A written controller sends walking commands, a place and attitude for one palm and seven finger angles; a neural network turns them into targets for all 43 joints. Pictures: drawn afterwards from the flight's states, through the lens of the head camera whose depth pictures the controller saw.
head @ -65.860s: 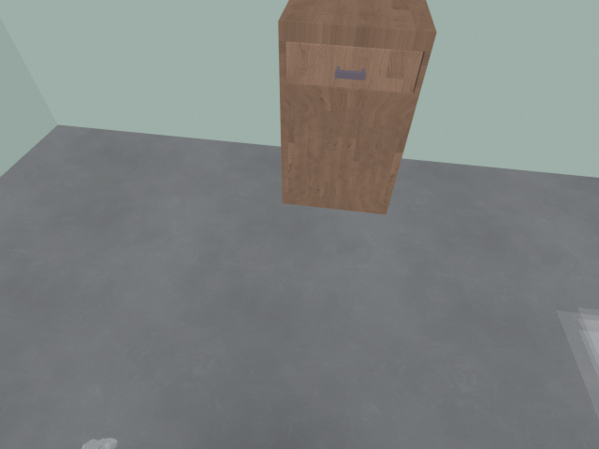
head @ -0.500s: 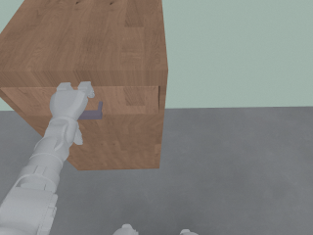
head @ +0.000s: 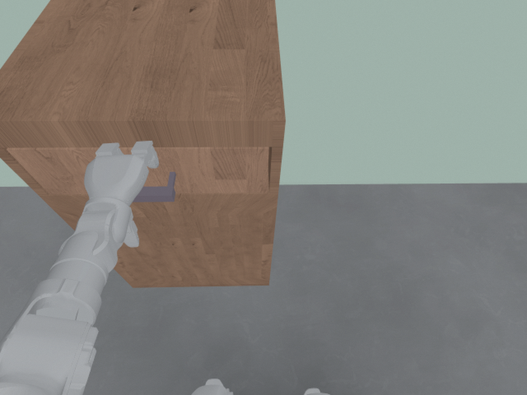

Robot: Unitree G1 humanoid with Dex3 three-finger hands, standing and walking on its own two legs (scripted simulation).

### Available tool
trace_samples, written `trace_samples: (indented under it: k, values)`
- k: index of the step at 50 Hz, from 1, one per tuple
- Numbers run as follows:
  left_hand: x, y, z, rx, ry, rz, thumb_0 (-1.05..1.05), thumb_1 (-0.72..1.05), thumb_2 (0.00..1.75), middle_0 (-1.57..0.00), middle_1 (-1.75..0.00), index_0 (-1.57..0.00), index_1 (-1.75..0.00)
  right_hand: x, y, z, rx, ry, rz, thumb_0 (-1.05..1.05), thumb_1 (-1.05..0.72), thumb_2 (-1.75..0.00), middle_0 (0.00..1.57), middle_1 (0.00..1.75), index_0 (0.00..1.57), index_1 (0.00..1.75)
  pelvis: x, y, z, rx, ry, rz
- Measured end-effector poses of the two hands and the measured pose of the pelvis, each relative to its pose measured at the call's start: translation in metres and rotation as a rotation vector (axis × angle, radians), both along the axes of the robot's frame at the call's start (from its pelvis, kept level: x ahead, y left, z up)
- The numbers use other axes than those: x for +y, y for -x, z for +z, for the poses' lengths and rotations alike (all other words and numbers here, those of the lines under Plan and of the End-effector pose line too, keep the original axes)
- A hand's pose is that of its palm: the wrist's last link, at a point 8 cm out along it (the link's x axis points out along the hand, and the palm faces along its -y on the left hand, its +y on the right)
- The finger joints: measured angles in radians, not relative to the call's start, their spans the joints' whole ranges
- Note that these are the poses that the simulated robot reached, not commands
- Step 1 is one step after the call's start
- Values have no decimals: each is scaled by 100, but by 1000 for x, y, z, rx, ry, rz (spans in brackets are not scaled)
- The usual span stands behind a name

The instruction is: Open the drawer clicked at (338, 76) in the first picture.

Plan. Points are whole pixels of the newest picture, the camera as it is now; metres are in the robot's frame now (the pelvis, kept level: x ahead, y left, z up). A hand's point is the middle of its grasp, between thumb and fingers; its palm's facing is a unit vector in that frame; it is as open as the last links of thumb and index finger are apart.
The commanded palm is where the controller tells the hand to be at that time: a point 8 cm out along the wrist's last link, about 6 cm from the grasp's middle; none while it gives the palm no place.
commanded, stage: re-aim the fingers above the handle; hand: left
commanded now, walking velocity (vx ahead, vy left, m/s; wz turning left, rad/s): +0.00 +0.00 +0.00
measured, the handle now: (147, 185) +0.49 +0.22 -0.04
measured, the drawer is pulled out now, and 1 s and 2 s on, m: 0.00 0.00 0.00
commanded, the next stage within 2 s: lower the fingers behind the handle in 0.18 s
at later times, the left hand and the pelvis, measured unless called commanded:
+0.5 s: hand (142, 199) +0.43 +0.21 +0.00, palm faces -0.05 -0.05 -1.00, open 13.8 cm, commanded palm +0.41 +0.22 +0.06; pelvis +0.01 -0.01 +0.00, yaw +0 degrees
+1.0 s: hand (138, 205) +0.43 +0.23 -0.02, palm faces -0.02 -0.02 -1.00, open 13.8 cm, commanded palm +0.42 +0.22 +0.02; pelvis -0.01 -0.01 -0.02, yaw +0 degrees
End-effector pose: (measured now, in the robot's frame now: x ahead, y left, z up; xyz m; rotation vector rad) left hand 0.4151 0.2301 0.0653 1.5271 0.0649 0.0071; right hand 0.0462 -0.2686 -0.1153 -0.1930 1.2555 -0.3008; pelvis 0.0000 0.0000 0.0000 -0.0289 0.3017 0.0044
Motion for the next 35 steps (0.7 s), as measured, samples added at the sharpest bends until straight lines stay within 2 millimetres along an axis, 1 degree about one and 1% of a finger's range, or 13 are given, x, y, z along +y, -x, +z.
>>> trace_samples:
  k: [14,18,24,28,35]
  values:
    - [0,-6,2,32,-6,31,0,-49,30,-32,-120,-34,-122,0,2,-2,22,-9,-2,0,-91,-90,20,30,20,30,-4,-5,2,-1,-2,5]
    - [-6,-4,2,26,0,1,0,-49,30,-32,-120,-33,-121,-1,2,-2,24,-14,-6,0,-91,-90,20,30,20,30,-4,-6,2,-2,-2,3]
    - [-16,1,-7,14,10,-19,0,-49,30,-32,-120,-32,-120,-2,0,-5,17,-22,-5,0,-91,-90,20,30,20,30,-6,-6,-1,6,-5,-2]
    - [-14,3,-15,7,0,0,0,-49,30,-32,-120,-32,-120,-3,-2,-7,11,-22,-3,0,-91,-90,20,30,20,30,-7,-4,-3,14,-6,-5]
    - [-4,7,-21,15,-15,37,0,-49,30,-32,-120,-32,-120,-6,-1,-11,13,-15,3,0,-91,-90,20,30,20,30,-9,-1,-7,23,-4,-1]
